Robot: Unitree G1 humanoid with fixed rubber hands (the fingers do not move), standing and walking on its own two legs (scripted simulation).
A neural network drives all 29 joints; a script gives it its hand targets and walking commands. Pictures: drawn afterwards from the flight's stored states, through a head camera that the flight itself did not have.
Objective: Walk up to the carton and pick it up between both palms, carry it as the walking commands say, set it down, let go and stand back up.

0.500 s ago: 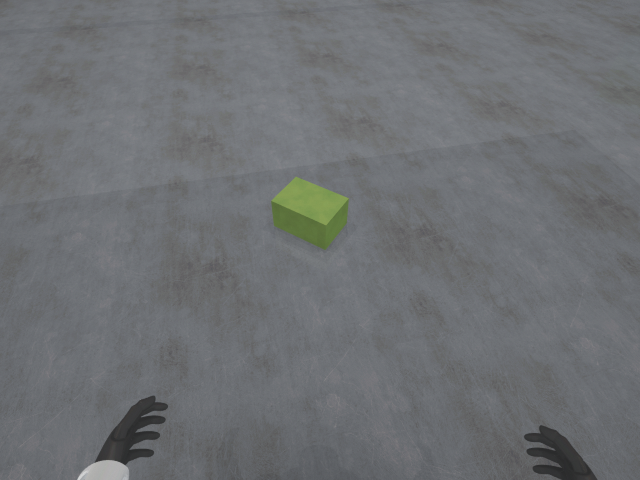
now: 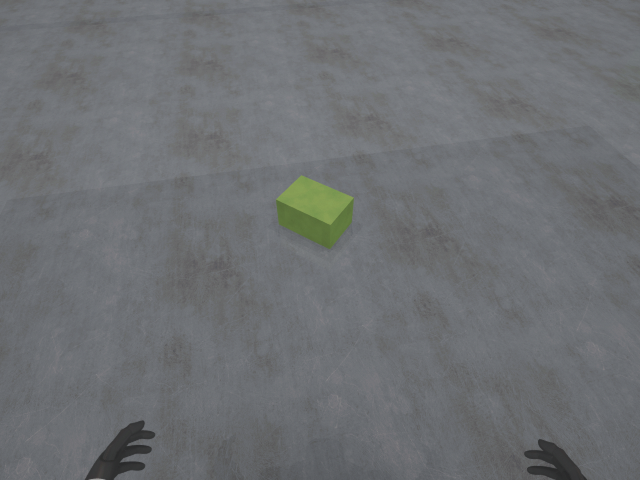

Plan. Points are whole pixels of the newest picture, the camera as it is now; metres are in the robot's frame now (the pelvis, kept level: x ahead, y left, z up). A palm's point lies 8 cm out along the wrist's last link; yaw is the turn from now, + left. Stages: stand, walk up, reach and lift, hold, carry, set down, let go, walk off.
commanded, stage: stand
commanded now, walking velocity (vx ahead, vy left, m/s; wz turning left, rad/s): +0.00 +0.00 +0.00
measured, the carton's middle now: (315, 211) +1.22 +0.07 -0.69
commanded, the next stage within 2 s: walk up in 1.12 s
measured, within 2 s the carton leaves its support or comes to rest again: neither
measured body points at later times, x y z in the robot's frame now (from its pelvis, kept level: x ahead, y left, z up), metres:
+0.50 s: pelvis +0.00 -0.01 +0.01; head +0.00 +0.00 +0.46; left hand +0.14 +0.30 -0.09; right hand +0.11 -0.31 -0.10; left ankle -0.01 +0.14 -0.73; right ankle -0.01 -0.11 -0.73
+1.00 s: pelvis -0.01 -0.01 +0.02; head -0.01 -0.01 +0.47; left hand +0.11 +0.30 -0.09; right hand +0.07 -0.32 -0.11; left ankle -0.01 +0.14 -0.73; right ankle -0.01 -0.11 -0.73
